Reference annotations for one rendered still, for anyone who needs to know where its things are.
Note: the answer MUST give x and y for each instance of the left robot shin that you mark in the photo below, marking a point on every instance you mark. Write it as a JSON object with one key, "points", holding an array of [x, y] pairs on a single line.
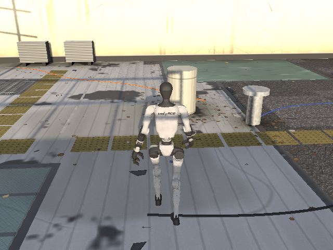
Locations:
{"points": [[157, 183]]}

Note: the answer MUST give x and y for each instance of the robot right hand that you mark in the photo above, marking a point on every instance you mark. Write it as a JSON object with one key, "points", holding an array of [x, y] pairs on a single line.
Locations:
{"points": [[190, 143]]}

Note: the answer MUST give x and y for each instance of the robot right upper arm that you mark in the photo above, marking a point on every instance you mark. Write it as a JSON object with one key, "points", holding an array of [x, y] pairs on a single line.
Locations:
{"points": [[185, 118]]}

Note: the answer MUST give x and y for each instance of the robot left thigh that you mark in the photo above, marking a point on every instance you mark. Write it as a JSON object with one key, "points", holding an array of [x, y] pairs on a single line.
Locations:
{"points": [[154, 156]]}

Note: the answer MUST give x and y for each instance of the robot left hand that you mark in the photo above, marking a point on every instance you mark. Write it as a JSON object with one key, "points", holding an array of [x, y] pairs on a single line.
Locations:
{"points": [[134, 157]]}

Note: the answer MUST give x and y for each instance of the left robot forearm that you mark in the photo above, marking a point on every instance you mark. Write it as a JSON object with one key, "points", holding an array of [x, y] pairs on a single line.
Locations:
{"points": [[139, 141]]}

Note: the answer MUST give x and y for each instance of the right robot forearm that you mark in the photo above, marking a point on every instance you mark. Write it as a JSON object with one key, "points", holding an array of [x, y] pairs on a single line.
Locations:
{"points": [[189, 135]]}

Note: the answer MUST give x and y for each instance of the robot left upper arm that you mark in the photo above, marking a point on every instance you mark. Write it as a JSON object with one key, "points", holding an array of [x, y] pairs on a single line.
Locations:
{"points": [[147, 118]]}

